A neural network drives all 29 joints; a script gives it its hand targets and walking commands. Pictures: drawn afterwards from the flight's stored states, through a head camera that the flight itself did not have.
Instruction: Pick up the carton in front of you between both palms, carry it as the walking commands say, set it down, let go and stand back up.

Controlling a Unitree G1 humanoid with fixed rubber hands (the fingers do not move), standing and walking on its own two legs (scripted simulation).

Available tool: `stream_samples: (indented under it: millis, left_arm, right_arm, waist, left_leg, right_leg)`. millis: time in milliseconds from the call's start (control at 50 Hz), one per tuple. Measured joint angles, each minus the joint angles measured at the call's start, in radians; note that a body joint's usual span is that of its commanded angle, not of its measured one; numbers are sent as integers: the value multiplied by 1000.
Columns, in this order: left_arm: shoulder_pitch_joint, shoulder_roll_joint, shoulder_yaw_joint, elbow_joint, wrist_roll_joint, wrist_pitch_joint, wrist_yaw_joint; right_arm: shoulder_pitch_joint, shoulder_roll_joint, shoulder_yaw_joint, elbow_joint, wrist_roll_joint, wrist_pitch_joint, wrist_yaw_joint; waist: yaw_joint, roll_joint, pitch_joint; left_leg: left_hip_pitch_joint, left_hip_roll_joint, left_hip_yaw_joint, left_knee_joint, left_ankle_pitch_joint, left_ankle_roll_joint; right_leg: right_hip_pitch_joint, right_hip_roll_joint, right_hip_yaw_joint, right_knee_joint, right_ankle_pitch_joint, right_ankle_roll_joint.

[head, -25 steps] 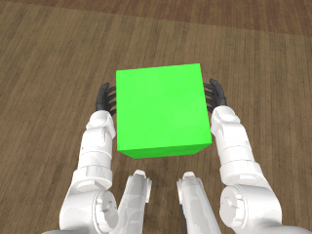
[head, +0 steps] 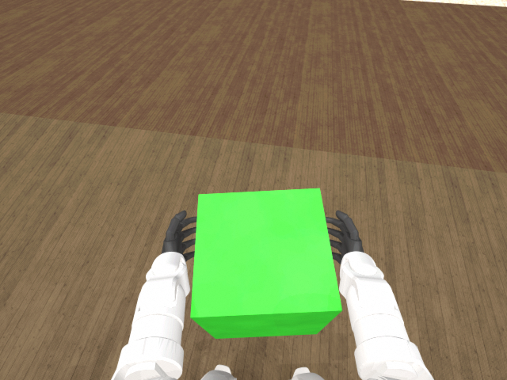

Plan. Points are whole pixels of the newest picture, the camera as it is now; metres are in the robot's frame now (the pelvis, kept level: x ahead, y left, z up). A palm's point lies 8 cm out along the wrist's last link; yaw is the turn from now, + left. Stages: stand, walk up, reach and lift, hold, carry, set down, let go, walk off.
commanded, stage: reach and lift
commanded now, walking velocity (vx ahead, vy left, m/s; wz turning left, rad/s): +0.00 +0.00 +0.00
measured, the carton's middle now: (262, 270) +0.32 +0.01 -0.10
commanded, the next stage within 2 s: hold in 1.30 s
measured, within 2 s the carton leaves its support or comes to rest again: neither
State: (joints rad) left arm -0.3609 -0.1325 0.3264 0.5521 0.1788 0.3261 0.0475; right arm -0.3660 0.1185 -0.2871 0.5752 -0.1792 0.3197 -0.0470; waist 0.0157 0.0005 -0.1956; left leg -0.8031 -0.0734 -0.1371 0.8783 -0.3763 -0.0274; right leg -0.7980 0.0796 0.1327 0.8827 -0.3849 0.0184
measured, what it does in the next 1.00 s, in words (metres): rises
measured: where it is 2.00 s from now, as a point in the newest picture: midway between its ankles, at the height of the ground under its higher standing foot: outside the picture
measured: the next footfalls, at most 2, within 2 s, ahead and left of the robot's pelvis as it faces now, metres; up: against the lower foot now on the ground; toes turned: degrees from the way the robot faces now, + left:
none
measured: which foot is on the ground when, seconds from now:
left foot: down 0.00-1.00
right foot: down 0.00-1.00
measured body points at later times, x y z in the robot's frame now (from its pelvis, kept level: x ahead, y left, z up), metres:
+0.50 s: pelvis +0.00 +0.00 +0.05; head -0.03 +0.01 +0.50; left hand +0.31 +0.16 +0.07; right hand +0.31 -0.15 +0.06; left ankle +0.02 +0.13 -0.69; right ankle +0.02 -0.13 -0.69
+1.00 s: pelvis +0.01 +0.00 +0.05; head -0.02 +0.00 +0.50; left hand +0.32 +0.15 +0.08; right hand +0.31 -0.15 +0.08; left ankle +0.02 +0.13 -0.69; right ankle +0.02 -0.13 -0.69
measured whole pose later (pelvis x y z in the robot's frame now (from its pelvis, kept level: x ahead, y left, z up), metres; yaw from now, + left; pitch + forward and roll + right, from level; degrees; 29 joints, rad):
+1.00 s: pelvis +0.01 +0.00 +0.05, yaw +0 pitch -4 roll +0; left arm -0.30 -0.16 0.27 0.34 0.29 0.65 0.00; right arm -0.28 0.16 -0.26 0.33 -0.28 0.65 0.01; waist 0.00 0.00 0.00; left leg -0.13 -0.04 -0.14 0.41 -0.21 -0.01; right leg -0.13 0.04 0.14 0.42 -0.22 0.01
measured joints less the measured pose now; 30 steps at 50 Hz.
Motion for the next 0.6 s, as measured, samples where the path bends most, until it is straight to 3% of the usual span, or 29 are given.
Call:
stream_samples:
  millis: [320, 440, 600]
  left_arm:
    - [130, -12, -83, -168, 32, 211, -14]
    - [83, -23, -52, -149, 86, 273, -35]
    - [38, -35, -15, -155, 107, 285, -47]
  right_arm:
    - [147, 24, 57, -191, -31, 213, 16]
    - [103, 33, 24, -177, -84, 277, 42]
    - [58, 44, -10, -184, -110, 291, 56]
  waist:
    - [-16, -1, 91]
    - [-17, -2, 134]
    - [-15, 0, 187]
  left_leg:
    - [533, 23, -8, -377, 124, 15]
    - [609, 23, -3, -410, 143, 18]
    - [613, 22, 0, -399, 151, 17]
  right_leg:
    - [537, -28, 14, -386, 128, -5]
    - [610, -33, 17, -414, 145, -4]
    - [612, -34, 15, -399, 151, -2]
